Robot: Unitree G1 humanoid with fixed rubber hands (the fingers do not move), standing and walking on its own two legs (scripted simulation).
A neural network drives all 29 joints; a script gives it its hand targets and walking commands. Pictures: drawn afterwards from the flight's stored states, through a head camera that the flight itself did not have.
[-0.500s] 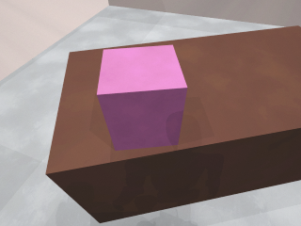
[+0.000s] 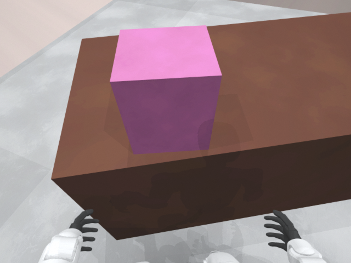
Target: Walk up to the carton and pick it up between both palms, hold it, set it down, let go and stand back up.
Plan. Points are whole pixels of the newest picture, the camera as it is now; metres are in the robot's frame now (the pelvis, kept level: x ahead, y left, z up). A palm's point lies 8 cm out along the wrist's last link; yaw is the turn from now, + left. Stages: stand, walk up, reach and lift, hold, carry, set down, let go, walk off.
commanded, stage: reach and lift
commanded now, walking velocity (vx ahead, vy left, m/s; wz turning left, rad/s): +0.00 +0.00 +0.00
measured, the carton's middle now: (167, 93) +0.51 +0.02 +0.09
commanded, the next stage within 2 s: none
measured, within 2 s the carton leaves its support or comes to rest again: neither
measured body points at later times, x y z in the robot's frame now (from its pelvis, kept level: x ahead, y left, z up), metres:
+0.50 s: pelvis +0.04 -0.01 +0.03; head +0.06 -0.01 +0.48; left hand +0.22 +0.26 -0.03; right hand +0.21 -0.23 -0.05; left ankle +0.01 +0.13 -0.71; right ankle +0.06 -0.12 -0.71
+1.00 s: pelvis +0.03 +0.00 +0.04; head +0.02 -0.01 +0.49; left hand +0.19 +0.24 +0.00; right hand +0.19 -0.22 -0.01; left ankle +0.01 +0.13 -0.71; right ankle +0.06 -0.12 -0.71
